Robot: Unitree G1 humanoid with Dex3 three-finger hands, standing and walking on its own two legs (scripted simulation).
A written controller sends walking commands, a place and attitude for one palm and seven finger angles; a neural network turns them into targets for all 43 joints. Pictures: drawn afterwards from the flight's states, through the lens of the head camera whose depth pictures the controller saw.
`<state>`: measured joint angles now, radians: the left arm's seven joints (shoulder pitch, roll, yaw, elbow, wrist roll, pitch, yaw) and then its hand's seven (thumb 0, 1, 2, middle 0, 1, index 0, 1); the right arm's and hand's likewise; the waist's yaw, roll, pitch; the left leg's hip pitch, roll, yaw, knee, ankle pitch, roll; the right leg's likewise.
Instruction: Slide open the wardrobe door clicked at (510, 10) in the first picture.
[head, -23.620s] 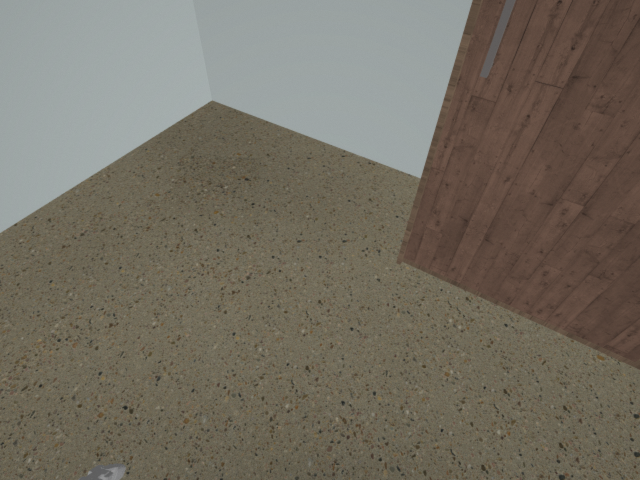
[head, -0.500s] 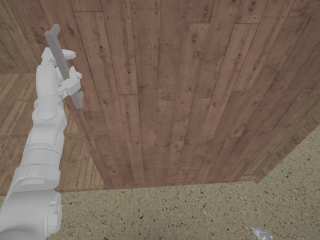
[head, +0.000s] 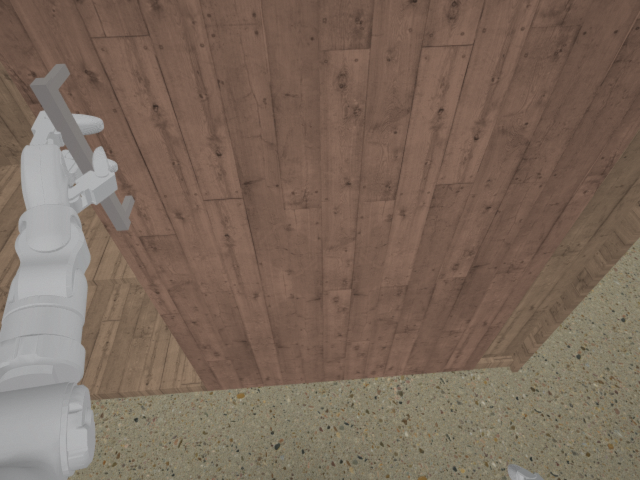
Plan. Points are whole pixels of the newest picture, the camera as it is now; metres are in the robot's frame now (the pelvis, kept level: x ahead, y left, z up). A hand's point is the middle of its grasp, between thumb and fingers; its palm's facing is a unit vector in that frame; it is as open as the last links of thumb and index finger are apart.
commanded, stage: stop walking and hold the door there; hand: left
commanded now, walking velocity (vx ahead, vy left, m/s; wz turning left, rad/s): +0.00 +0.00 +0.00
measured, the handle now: (94, 156) +0.45 +0.32 +0.18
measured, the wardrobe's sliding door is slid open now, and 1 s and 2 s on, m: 0.66 0.66 0.66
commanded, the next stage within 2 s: loosen the grip on the handle in 0.34 s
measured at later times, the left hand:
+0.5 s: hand (105, 171) +0.42 +0.29 +0.18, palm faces +0.44 -0.87 -0.22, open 6.0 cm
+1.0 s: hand (102, 170) +0.42 +0.30 +0.18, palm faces +0.42 -0.88 -0.22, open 13.7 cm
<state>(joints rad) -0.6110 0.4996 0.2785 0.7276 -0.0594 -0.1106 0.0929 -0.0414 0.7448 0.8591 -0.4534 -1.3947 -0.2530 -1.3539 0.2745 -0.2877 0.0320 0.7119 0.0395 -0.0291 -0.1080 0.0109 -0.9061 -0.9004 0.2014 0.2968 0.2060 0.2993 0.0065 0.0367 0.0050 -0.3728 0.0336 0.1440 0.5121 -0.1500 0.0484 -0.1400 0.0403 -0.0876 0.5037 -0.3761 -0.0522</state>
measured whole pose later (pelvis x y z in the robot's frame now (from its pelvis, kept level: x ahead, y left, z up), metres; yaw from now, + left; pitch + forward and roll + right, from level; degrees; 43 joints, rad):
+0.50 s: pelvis +0.00 -0.02 +0.00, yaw +0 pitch +1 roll +0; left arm -0.74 0.54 0.41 0.85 0.03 -0.11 -0.01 -0.06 0.67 0.82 -0.45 -1.40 -0.32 -1.38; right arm 0.25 -0.27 0.01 0.69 0.01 -0.07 -0.07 0.01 -0.91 -0.90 0.20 0.30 0.20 0.30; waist 0.00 0.00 0.03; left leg -0.40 0.05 0.13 0.51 -0.13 0.02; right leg -0.19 0.05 -0.10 0.54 -0.38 -0.08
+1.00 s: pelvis -0.03 +0.00 -0.01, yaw -1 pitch +5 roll -2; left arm -0.72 0.59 0.41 0.85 0.04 -0.15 0.03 -0.01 -0.51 0.22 -0.43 -1.31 -0.36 -1.26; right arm 0.37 -0.28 0.01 0.74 0.02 -0.05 -0.09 0.01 -0.91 -0.90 0.20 0.30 0.20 0.30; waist -0.06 0.01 -0.03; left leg -0.53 0.03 0.08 0.58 -0.13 0.05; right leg -0.31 0.07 -0.07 0.59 -0.37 -0.06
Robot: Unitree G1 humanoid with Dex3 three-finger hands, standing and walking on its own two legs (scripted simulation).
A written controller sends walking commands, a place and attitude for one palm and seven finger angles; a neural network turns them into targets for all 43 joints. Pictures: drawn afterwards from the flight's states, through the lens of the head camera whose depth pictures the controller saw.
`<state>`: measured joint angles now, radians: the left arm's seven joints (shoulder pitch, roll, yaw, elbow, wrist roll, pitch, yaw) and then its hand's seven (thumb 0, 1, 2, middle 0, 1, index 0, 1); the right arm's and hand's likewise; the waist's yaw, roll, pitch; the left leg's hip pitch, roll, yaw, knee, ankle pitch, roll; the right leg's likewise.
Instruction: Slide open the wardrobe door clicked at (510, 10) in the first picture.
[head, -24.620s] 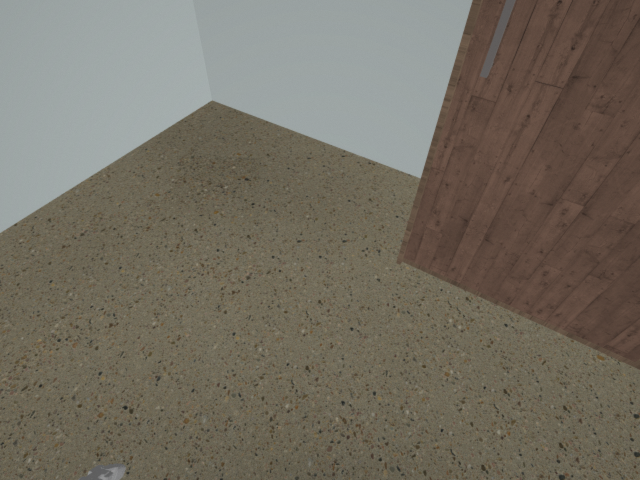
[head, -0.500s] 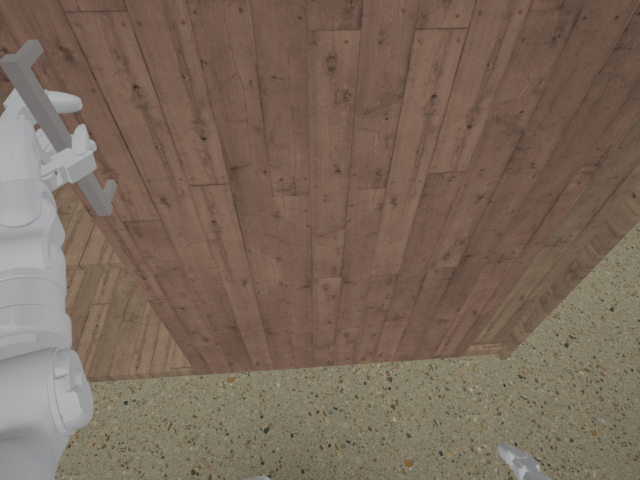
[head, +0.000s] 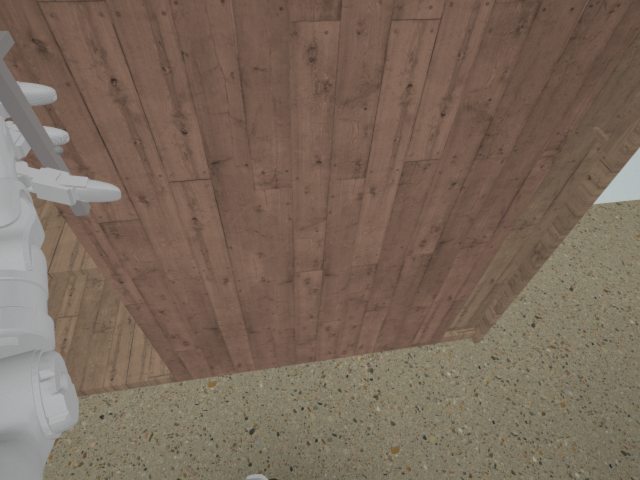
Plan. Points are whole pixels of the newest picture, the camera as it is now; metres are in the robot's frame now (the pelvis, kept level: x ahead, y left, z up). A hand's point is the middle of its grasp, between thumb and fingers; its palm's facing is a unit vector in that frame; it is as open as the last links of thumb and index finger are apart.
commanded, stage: loosen the grip on the handle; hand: left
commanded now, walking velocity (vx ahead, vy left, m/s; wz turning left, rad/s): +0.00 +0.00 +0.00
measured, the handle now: (46, 135) +0.47 +0.34 +0.18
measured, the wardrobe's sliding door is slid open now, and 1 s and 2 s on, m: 0.66 0.66 0.66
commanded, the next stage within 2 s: slip the hand off the handle in 0.02 s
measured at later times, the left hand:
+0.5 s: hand (2, 155) +0.42 +0.36 +0.19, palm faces +0.53 -0.82 -0.23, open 14.5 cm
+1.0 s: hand out of the picture +0.38 +0.36 +0.19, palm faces +0.49 -0.85 -0.21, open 14.7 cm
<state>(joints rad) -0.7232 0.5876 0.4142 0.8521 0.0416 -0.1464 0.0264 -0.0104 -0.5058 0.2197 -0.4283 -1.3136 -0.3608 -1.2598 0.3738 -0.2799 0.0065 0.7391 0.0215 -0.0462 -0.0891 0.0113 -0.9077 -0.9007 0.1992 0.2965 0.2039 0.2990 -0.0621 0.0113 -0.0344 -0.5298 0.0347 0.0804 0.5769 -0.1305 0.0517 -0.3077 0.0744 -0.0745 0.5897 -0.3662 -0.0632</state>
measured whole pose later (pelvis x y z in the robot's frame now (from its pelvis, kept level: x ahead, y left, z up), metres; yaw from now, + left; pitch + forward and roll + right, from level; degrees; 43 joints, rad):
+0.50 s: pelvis +0.01 +0.02 +0.00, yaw +1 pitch +3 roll -2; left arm -0.65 0.58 0.41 0.70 0.04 -0.02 0.07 -0.02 -0.55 0.20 -0.33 -1.19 -0.29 -1.17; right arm 0.27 -0.26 0.04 0.66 0.02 -0.07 -0.11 0.01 -0.91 -0.90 0.20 0.30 0.21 0.30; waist -0.03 0.01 -0.04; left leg -0.48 0.00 0.09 0.56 -0.14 0.08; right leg -0.25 0.04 -0.07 0.56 -0.37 -0.03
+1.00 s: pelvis +0.01 +0.03 +0.00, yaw +0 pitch +3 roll -2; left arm -0.43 0.55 0.47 0.48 -0.05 -0.02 -0.01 -0.02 -0.55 0.20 -0.25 -1.15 -0.26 -1.15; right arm 0.32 -0.27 0.03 0.67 0.04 -0.07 -0.11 0.01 -0.91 -0.90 0.20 0.30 0.21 0.30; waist -0.02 0.03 -0.04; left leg -0.46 0.00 0.10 0.54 -0.14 0.09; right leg -0.23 0.04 -0.06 0.54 -0.36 -0.02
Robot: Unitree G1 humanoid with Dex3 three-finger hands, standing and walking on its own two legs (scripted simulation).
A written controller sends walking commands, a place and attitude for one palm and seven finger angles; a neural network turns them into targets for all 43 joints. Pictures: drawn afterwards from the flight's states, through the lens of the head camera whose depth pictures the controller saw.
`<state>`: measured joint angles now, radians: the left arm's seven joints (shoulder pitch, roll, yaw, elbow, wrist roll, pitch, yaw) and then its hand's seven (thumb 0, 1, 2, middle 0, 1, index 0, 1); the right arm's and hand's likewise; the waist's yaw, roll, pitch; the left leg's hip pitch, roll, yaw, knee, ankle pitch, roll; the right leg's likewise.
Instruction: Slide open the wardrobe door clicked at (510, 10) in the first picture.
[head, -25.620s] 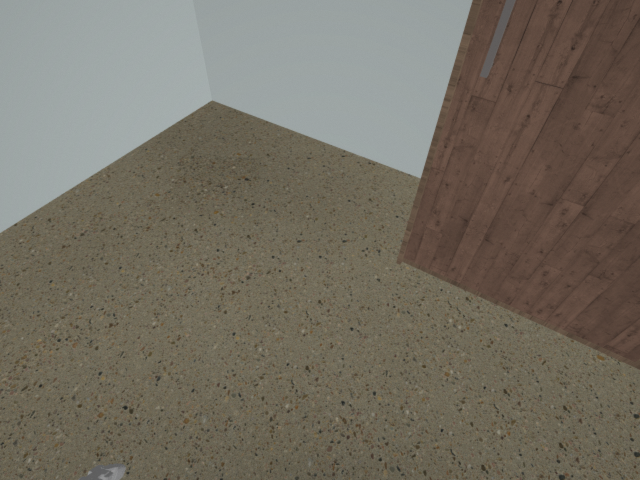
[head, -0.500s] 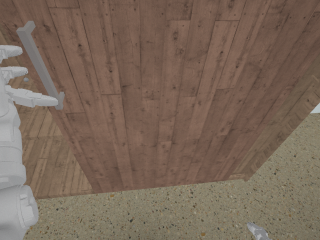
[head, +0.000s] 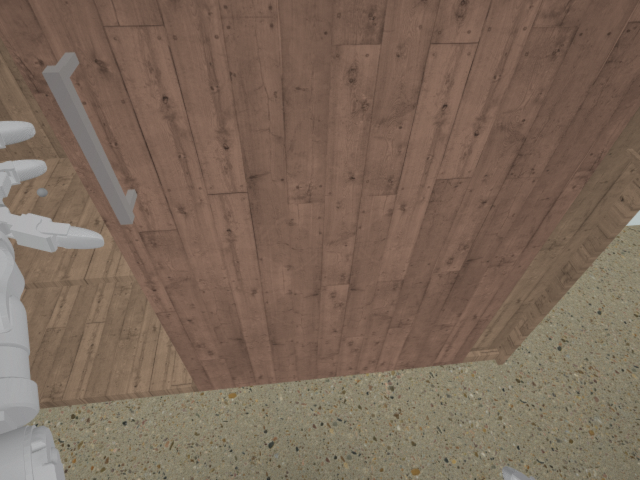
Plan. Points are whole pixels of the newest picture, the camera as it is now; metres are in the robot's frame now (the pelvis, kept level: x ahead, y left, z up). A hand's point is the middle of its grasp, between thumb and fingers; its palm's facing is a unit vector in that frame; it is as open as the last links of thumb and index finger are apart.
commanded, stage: slip the hand off the handle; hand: left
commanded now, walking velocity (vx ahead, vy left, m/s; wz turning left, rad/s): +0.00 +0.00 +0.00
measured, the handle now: (100, 148) +0.46 +0.31 +0.18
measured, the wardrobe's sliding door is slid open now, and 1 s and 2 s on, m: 0.66 0.66 0.66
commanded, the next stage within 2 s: draw the hand back to the body in 0.40 s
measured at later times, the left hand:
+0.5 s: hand out of the picture +0.28 +0.33 +0.18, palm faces +0.52 -0.83 -0.21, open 14.7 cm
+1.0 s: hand (7, 308) +0.23 +0.29 +0.18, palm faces +0.25 -0.97 -0.04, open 14.7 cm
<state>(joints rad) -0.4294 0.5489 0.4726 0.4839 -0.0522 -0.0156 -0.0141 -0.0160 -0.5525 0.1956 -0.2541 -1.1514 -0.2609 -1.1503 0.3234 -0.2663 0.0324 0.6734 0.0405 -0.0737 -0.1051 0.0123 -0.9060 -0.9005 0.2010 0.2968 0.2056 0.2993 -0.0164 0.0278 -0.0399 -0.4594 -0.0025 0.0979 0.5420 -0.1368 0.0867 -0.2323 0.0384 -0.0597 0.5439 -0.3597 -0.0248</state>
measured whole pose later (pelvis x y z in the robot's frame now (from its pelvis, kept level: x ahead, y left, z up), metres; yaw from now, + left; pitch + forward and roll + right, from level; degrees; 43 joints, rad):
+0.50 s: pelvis -0.01 -0.02 +0.00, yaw +3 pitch -1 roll -2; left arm -0.24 0.50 0.43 0.23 -0.11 0.06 -0.04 -0.02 -0.56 0.20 -0.25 -1.15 -0.26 -1.15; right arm 0.19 -0.25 0.07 0.65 0.05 -0.14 -0.14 0.01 -0.91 -0.90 0.20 0.30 0.21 0.30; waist 0.07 0.03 -0.02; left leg -0.39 -0.01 0.05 0.51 -0.11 0.06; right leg -0.15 0.04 -0.11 0.52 -0.35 -0.05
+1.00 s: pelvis +0.00 -0.02 +0.00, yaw +2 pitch -4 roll -2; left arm 0.00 0.46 0.48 0.02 -0.35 0.23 -0.33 -0.02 -0.54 0.20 -0.25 -1.14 -0.25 -1.14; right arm 0.22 -0.28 0.08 0.61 0.10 -0.21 -0.13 0.02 -0.91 -0.90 0.20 0.30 0.20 0.30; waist 0.08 0.05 -0.06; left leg -0.32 -0.01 0.05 0.50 -0.12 0.07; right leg -0.08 0.05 -0.10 0.48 -0.35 -0.04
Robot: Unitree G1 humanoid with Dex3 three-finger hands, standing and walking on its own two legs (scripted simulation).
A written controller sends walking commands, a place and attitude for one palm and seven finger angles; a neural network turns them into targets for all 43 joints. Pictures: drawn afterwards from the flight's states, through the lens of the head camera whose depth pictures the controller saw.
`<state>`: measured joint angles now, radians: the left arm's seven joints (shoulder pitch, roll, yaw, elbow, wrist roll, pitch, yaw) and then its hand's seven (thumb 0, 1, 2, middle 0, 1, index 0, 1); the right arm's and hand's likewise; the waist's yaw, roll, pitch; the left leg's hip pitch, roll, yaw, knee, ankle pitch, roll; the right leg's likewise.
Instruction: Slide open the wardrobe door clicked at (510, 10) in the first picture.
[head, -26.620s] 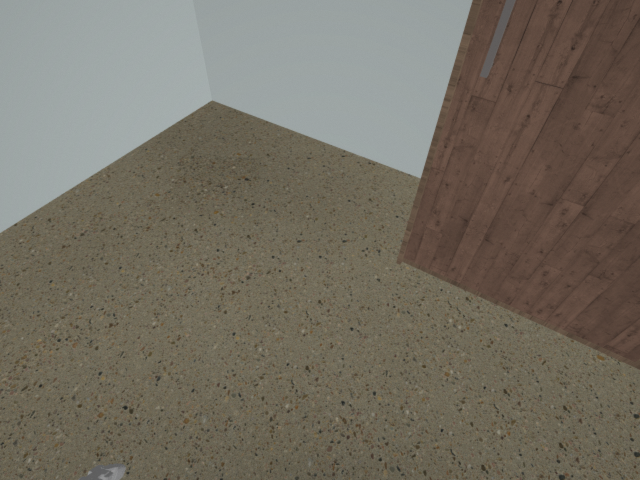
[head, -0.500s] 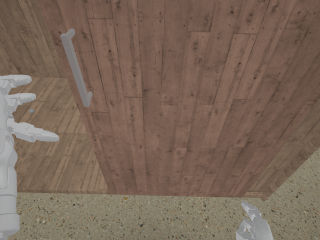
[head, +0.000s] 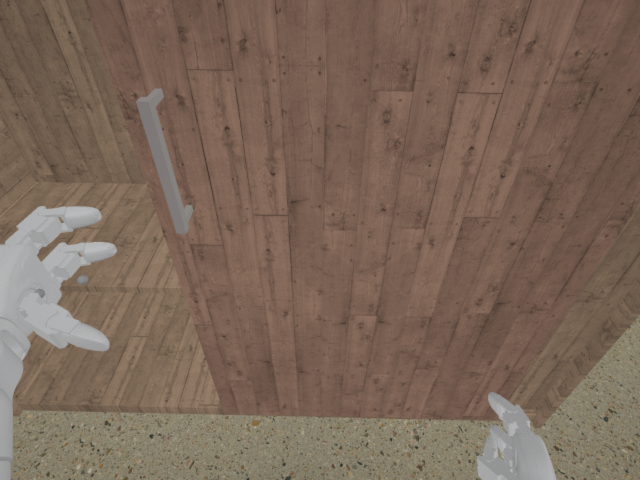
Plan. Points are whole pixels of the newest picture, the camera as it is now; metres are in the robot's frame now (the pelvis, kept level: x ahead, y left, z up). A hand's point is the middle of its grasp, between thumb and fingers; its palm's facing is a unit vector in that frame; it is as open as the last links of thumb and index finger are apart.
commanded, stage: draw the hand back to the body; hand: left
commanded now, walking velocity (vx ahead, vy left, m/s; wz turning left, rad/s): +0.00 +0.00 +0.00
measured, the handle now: (170, 166) +0.48 +0.30 +0.18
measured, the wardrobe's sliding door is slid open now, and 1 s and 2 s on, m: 0.66 0.66 0.66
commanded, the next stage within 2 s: step back with the hand held close in 1.10 s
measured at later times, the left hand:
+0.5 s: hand (104, 286) +0.24 +0.27 +0.17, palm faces +0.44 -0.83 -0.35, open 11.0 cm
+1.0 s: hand (135, 299) +0.23 +0.24 +0.17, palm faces +0.40 -0.84 -0.38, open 7.5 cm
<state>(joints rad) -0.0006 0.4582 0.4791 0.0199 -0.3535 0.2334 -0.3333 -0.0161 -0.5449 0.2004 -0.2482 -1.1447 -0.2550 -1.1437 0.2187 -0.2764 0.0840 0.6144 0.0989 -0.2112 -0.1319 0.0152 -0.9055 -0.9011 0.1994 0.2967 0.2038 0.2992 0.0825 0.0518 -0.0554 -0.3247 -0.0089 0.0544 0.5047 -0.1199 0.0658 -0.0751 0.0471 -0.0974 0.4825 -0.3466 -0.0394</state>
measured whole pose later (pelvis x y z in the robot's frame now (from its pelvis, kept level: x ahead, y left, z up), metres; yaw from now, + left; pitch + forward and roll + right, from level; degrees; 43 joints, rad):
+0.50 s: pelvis +0.02 +0.01 +0.01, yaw -3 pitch -5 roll -1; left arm 0.34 0.37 0.35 -0.27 -0.09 -0.09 0.10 -0.01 0.18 0.55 -0.23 -0.72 -0.24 -0.72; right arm 0.21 -0.24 0.05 0.68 0.01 -0.14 -0.07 0.02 -0.90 -0.90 0.20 0.30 0.21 0.30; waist 0.07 0.05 0.01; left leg -0.20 -0.03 0.08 0.37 -0.09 0.07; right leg 0.03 0.03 -0.04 0.35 -0.30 -0.03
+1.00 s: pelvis +0.04 -0.02 +0.01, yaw -3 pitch -4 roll +0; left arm 0.46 0.36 0.32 -0.39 -0.11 -0.05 0.08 0.01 0.86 0.88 -0.21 -0.32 -0.21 -0.32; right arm 0.17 -0.23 0.04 0.63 0.01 -0.07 -0.07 0.01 -0.91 -0.90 0.20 0.30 0.20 0.30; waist 0.09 0.05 -0.01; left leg -0.19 -0.02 0.06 0.38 -0.12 0.04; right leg 0.06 0.05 -0.04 0.32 -0.31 -0.06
